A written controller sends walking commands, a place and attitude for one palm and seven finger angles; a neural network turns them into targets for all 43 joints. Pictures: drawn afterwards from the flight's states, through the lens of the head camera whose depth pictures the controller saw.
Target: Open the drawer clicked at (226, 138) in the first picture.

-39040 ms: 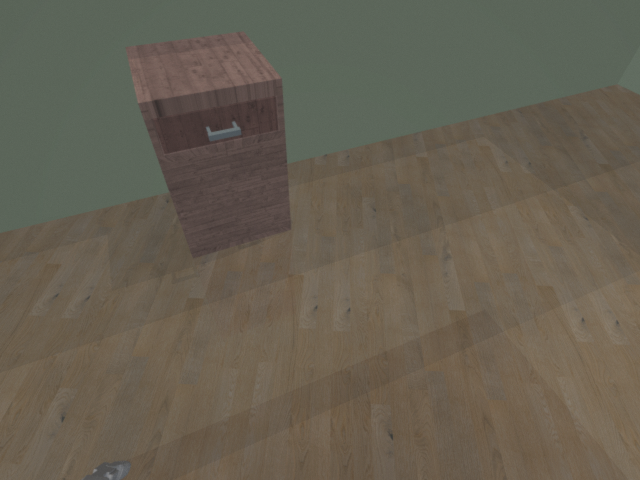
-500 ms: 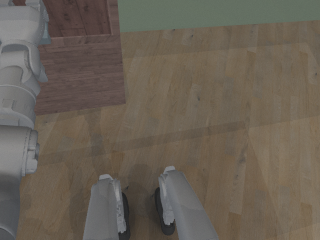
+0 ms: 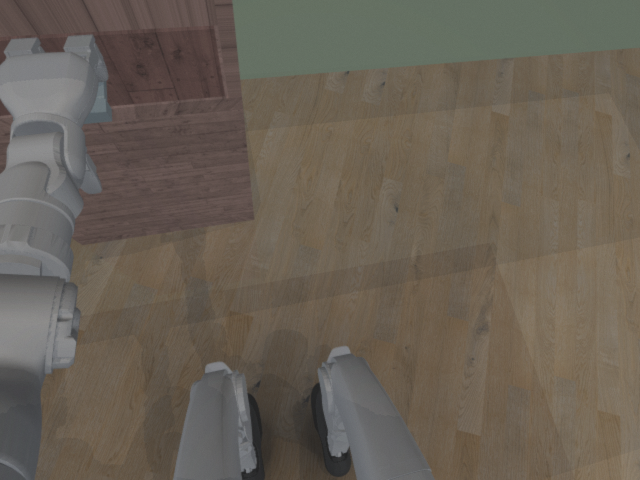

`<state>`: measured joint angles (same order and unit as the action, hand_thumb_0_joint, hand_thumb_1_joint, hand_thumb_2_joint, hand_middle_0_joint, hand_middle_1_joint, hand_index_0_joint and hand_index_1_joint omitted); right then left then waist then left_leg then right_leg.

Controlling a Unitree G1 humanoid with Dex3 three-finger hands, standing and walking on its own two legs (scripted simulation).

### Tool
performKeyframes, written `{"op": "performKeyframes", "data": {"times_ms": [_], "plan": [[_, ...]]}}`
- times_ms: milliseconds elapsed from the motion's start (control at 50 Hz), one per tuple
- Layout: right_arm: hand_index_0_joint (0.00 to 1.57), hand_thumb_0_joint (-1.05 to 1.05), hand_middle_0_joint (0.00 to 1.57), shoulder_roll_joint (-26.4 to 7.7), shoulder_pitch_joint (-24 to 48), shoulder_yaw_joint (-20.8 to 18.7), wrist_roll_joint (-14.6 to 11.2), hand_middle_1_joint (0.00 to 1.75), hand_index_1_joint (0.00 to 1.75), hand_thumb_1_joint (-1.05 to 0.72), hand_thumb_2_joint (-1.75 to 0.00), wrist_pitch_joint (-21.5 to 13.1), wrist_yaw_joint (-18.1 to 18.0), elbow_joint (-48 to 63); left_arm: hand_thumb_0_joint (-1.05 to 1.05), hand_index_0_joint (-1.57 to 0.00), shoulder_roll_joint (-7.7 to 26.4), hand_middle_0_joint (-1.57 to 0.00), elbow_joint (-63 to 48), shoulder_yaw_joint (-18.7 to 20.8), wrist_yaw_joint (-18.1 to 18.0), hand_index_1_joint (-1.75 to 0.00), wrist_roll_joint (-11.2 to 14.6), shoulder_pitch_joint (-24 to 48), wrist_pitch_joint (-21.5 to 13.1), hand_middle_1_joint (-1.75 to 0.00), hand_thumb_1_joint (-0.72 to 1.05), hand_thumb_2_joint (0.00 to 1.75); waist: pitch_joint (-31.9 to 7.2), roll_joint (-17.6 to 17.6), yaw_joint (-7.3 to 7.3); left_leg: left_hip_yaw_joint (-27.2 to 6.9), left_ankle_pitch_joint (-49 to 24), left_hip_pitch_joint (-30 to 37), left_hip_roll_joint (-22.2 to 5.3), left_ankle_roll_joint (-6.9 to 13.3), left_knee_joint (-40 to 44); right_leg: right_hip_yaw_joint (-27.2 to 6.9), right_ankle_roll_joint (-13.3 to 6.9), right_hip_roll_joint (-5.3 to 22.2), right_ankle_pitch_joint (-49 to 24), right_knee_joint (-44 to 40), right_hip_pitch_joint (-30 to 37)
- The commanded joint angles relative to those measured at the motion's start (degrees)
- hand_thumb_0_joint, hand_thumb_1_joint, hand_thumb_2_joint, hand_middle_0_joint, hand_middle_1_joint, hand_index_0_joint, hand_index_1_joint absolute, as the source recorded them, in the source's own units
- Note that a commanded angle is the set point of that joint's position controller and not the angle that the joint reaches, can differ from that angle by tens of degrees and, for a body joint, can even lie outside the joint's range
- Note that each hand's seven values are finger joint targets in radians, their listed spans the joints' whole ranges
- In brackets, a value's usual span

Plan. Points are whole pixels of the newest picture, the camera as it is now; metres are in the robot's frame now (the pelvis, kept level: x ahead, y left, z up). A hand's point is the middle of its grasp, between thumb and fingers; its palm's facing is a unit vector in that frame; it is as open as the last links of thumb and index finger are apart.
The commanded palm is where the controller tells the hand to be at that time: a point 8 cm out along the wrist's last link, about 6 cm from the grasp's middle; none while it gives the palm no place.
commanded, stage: lift the hand off the handle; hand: left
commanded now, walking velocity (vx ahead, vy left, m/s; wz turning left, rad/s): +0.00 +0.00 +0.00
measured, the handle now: (64, 99) +0.60 +0.25 -0.02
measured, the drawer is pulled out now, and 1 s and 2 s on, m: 0.00 0.00 0.00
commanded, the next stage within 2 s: draw the hand back to the body in 1.82 s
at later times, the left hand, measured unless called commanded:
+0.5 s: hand (56, 102) +0.56 +0.24 +0.02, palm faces -0.05 -0.04 -1.00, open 13.5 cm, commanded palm +0.56 +0.22 +0.08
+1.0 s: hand (42, 72) +0.56 +0.23 +0.07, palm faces -0.05 -0.03 -1.00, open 13.7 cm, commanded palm +0.56 +0.21 +0.12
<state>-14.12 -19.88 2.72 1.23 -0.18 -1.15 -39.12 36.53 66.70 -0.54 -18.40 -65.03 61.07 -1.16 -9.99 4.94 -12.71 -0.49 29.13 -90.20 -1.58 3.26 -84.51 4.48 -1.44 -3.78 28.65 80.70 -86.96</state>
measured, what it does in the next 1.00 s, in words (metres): rises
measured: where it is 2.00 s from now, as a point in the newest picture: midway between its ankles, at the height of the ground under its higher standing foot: (292, 451)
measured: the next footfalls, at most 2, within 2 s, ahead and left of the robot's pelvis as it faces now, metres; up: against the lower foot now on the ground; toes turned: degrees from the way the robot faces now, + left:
none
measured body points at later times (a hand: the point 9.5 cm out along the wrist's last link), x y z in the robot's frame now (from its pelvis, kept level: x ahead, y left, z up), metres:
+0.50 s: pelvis +0.05 +0.01 +0.05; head +0.22 +0.03 +0.47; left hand +0.56 +0.24 +0.08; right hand +0.05 -0.26 -0.07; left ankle +0.07 +0.09 -0.56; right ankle +0.07 -0.11 -0.56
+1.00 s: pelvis +0.05 +0.01 +0.08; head +0.20 +0.02 +0.51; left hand +0.56 +0.23 +0.12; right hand +0.04 -0.25 -0.04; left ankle +0.07 +0.09 -0.56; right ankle +0.07 -0.11 -0.56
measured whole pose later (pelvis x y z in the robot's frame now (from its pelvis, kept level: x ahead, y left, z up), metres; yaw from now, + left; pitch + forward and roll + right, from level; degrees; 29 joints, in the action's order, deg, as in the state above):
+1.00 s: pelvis +0.05 +0.01 +0.08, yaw +1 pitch +28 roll -4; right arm -13.9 -19.6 -0.9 2.6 5.3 1.0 -41.9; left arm 27.9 67.2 -1.5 -25.0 -63.6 52.8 0.7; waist -10.0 4.7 -10.1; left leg 0.4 27.4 -66.8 -0.9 3.3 -65.7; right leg 2.4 -0.9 -3.8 26.3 61.3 -63.5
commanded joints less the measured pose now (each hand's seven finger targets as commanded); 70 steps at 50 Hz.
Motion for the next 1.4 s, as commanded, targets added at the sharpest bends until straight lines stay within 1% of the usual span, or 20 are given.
{"op": "performKeyframes", "data": {"times_ms": [0,140,180,280,360,400,480,540,620,660,760,840,880,900,960,980,1100,1220,1340,1380], "plan": [[0.20,0.00,0.20,-10.49,-11.77,-4.22,0.32,0.30,0.30,-0.90,-0.90,-0.08,-0.53,0.77,0.00,-0.30,15.28,-0.30,-13.51,4.51,-3.54,-1.20,1.42,26.45,-1.11,-1.20,-0.50,0.30,-33.98,7.49,-0.95,-4.20,-7.33,29.49,0.43,0.45,11.93,-2.35,-0.33,-1.15,-4.18,-13.28,16.91],[0.20,0.00,0.20,-10.40,-11.78,-5.54,1.13,0.30,0.30,-0.90,-0.90,1.16,0.49,-0.27,0.00,-0.30,14.65,-0.30,-17.10,6.84,-7.04,-1.20,0.91,22.61,-3.19,-1.20,-0.50,0.30,-37.90,9.80,1.28,-4.41,-19.35,38.96,0.07,-0.39,13.53,-2.07,-0.76,-1.28,-11.91,-14.67,19.60],[0.20,0.00,0.20,-10.53,-11.92,-5.70,1.32,0.30,0.30,-0.90,-0.90,1.75,0.79,-0.87,0.00,-0.30,14.10,-0.30,-15.57,6.81,-8.26,-1.20,0.47,21.20,-2.84,-1.20,-0.50,0.30,-35.78,8.60,1.01,-4.35,-20.42,39.09,-0.02,-0.52,13.83,-1.81,-0.77,-1.37,-12.93,-15.26,20.05],[0.20,0.00,0.20,-10.33,-11.56,-6.43,1.69,0.30,0.30,-0.90,-0.90,2.78,1.38,-1.09,0.00,-0.30,12.29,-0.30,-17.89,6.51,-10.23,-1.20,0.44,20.45,-2.13,-1.20,-0.50,0.30,-38.17,9.56,1.47,-3.89,-26.41,44.29,-0.03,-0.92,15.19,-1.93,-0.75,-1.32,-18.63,-16.73,23.75],[0.20,0.00,0.20,-10.39,-11.12,-6.50,1.68,0.30,0.30,-0.90,-0.90,3.51,1.58,-1.13,0.00,-0.30,11.63,-0.30,-16.21,6.23,-10.41,-1.20,0.60,18.51,-0.83,-1.20,-0.50,0.30,-37.09,9.37,1.77,-3.59,-27.76,46.22,0.02,-1.06,16.92,-1.82,-0.67,-1.23,-19.75,-18.20,25.69],[0.20,0.00,0.20,-10.22,-11.02,-6.76,1.69,0.30,0.30,-0.90,-0.90,3.65,1.61,-1.22,0.00,-0.30,9.24,-0.30,-16.45,4.47,-10.43,-1.20,0.62,19.38,-0.41,-1.20,-0.50,0.30,-36.31,8.40,0.88,-3.43,-27.72,47.05,0.06,-0.88,17.48,-1.88,-0.54,-1.23,-20.24,-19.37,26.07],[0.20,0.00,0.20,-10.42,-10.76,-6.53,1.77,0.30,0.30,-0.90,-0.90,4.11,1.44,-1.64,0.00,-0.30,8.78,-0.30,-12.76,3.96,-9.50,-1.20,1.14,18.20,0.44,-1.20,-0.50,0.30,-32.25,6.09,0.23,-2.97,-26.64,46.24,0.07,-0.64,18.72,-1.90,-0.52,-1.24,-20.32,-20.89,27.42],[0.20,0.00,0.20,-10.46,-10.31,-6.44,1.76,0.30,0.30,-0.90,-0.90,4.27,1.24,-1.00,0.00,-0.30,9.84,-0.30,-14.09,4.67,-8.65,-1.20,1.50,17.98,-0.32,-1.20,-0.50,0.30,-33.12,6.52,1.14,-2.50,-26.98,46.70,0.36,-0.57,19.79,-2.34,-0.61,-1.04,-21.49,-21.63,30.06],[0.20,0.00,0.20,-10.17,-10.20,-6.73,1.75,0.30,0.30,-0.90,-0.90,4.17,1.07,-0.81,0.00,-0.30,7.31,-0.30,-14.72,2.92,-8.51,-1.20,1.15,18.01,-1.72,-1.20,-0.50,0.30,-31.88,7.82,0.68,-2.85,-27.45,48.81,0.29,-0.81,20.62,-2.08,-0.76,-1.19,-20.45,-22.40,28.86],[0.20,0.00,0.20,-10.30,-10.25,-6.88,1.81,0.30,0.30,-0.90,-0.90,4.34,0.94,-0.64,0.00,-0.30,8.30,-0.30,-14.76,3.80,-8.78,-1.20,0.66,17.53,-2.18,-1.20,-0.50,0.30,-33.12,7.80,1.04,-3.29,-28.71,50.08,0.18,-1.02,20.99,-2.08,-0.71,-1.22,-20.42,-22.33,28.55],[0.20,0.00,0.20,-10.16,-10.58,-7.47,1.88,0.30,0.30,-0.90,-0.90,4.69,1.34,-0.66,0.00,-0.30,5.40,-0.30,-14.83,2.78,-9.65,-1.20,0.70,15.92,-1.88,-1.20,-0.50,0.30,-34.02,7.60,1.48,-3.91,-30.93,53.75,-0.03,-1.64,22.34,-1.64,-0.77,-1.39,-20.25,-23.38,28.75],[0.20,0.00,0.20,-10.20,-10.61,-7.62,1.79,0.30,0.30,-0.90,-0.90,5.03,1.65,-1.18,0.00,-0.30,2.75,-0.30,-13.57,1.06,-9.88,-1.20,1.20,17.19,0.08,-1.20,-0.50,0.30,-31.43,6.70,0.96,-3.89,-29.33,54.28,-0.16,-1.62,24.04,-1.41,-0.87,-1.39,-18.71,-24.91,28.90],[0.20,0.00,0.20,-10.63,-10.73,-7.38,1.62,0.30,0.30,-0.90,-0.90,5.48,1.63,-1.41,0.00,-0.30,4.37,-0.30,-11.15,1.74,-9.75,-1.20,1.27,16.31,1.43,-1.20,-0.50,0.30,-29.45,5.25,1.18,-3.82,-27.22,53.11,-0.01,-1.61,24.96,-1.36,-0.88,-1.50,-17.56,-25.66,29.77],[0.20,0.00,0.20,-10.37,-10.75,-7.37,1.44,0.30,0.30,-0.90,-0.90,5.47,1.47,-1.15,0.00,-0.30,3.00,-0.30,-10.82,0.29,-9.58,-1.20,1.22,17.74,1.85,-1.20,-0.50,0.30,-29.05,4.00,0.11,-3.56,-25.55,52.30,0.14,-1.21,25.35,-1.59,-0.57,-1.44,-17.04,-26.55,30.04],[0.20,0.00,0.20,-10.63,-10.79,-7.01,1.24,0.30,0.30,-0.90,-0.90,5.57,1.42,-0.96,0.00,-0.30,4.87,-0.30,-10.21,1.18,-8.85,-1.20,1.45,17.85,2.37,-1.20,-0.50,0.30,-29.30,4.73,0.89,-3.32,-24.24,52.22,0.40,-1.11,26.60,-1.81,-0.63,-1.43,-16.63,-27.13,31.84],[0.20,0.00,0.20,-10.84,-10.59,-6.84,1.24,0.30,0.30,-0.90,-0.90,5.65,1.30,-1.19,0.00,-0.30,5.19,-0.30,-8.89,1.32,-8.44,-1.20,1.76,17.60,2.81,-1.20,-0.50,0.30,-26.86,3.86,0.68,-3.21,-23.07,51.54,0.38,-1.02,26.92,-1.73,-0.77,-1.44,-15.87,-27.50,31.74],[0.20,0.00,0.20,-10.57,-11.02,-6.88,1.08,0.30,0.30,-0.90,-0.90,5.04,0.63,-0.23,0.00,-0.30,6.58,-0.30,-12.65,1.82,-7.11,-1.20,1.86,19.26,0.11,-1.20,-0.50,0.30,-29.55,4.10,0.76,-2.50,-23.65,52.38,0.70,-0.52,27.46,-2.62,-0.47,-1.31,-17.62,-28.62,34.83],[0.20,0.00,0.20,-10.85,-11.28,-6.88,0.94,0.30,0.30,-0.90,-0.90,5.03,0.56,-0.62,0.00,-0.30,7.19,-0.30,-9.93,2.30,-7.46,-1.20,1.72,17.10,-0.09,-1.20,-0.50,0.30,-25.58,2.93,1.09,-2.16,-22.15,51.23,0.85,-0.52,28.50,-2.72,-0.58,-1.38,-16.62,-29.84,35.06],[0.20,0.00,0.20,-11.03,-12.02,-7.05,0.85,0.30,0.30,-0.90,-0.90,4.92,0.33,-0.54,0.00,-0.30,9.00,-0.30,-13.08,2.90,-7.64,-1.20,2.17,21.81,-0.25,-1.20,-0.50,0.30,-29.54,3.99,0.72,-2.03,-24.48,53.88,1.05,-0.46,29.27,-3.09,-0.44,-1.22,-19.22,-30.49,37.84],[0.20,0.00,0.20,-11.23,-12.02,-7.19,0.90,0.30,0.30,-0.90,-0.90,5.05,0.29,-0.59,0.00,-0.30,10.47,-0.30,-13.79,4.18,-7.83,-1.20,2.06,20.69,-0.33,-1.20,-0.50,0.30,-31.27,5.10,1.56,-1.96,-26.17,55.74,1.14,-0.62,29.29,-3.20,-0.50,-1.24,-20.28,-30.61,38.58]]}}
